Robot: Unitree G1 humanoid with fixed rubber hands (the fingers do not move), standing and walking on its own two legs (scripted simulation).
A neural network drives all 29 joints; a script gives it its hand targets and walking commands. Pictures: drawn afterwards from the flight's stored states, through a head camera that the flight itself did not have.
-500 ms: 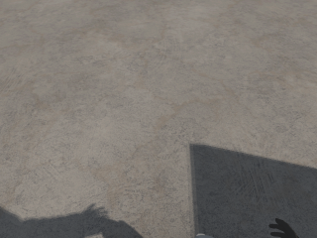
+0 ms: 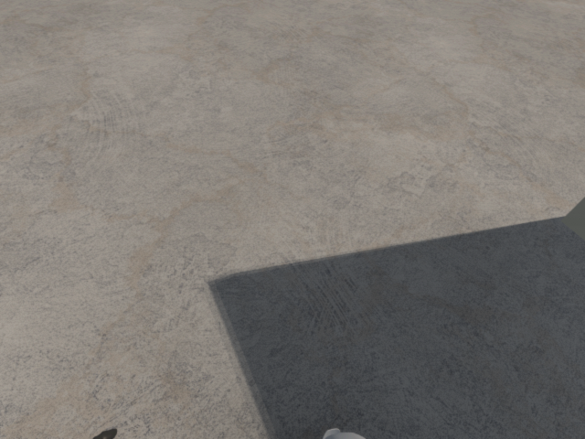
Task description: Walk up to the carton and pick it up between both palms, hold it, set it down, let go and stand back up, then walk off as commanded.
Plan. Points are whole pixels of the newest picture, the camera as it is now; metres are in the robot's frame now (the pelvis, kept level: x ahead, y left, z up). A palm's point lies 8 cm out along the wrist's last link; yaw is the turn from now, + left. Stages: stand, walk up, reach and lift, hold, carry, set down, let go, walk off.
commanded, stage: walk up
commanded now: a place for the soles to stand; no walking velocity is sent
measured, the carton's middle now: out of the picture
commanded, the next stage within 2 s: none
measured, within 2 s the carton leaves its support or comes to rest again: neither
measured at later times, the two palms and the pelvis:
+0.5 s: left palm (214, 386) +0.23 +0.14 -0.09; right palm out of the picture -0.12 -0.44 -0.11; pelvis +0.00 -0.10 -0.01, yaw -25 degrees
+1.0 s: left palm (349, 301) +0.38 -0.08 -0.10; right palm out of the picture -0.18 -0.49 -0.06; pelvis +0.06 -0.22 +0.00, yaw -44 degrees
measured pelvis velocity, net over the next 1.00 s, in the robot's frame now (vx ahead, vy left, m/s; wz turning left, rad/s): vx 0.06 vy -0.22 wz -0.77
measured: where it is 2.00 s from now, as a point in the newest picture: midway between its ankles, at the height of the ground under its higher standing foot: outside the picture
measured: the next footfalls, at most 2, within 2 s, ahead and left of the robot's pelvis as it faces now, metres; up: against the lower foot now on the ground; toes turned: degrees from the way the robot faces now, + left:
right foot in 0.38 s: -0.01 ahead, -0.26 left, +0.00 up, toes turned -23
left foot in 0.64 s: +0.17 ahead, -0.10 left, +0.00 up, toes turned -25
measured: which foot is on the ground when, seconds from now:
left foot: down 0.00-0.38, up 0.40-0.62, down 0.64-1.00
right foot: up 0.00-0.36, down 0.38-0.66, up 0.68-1.00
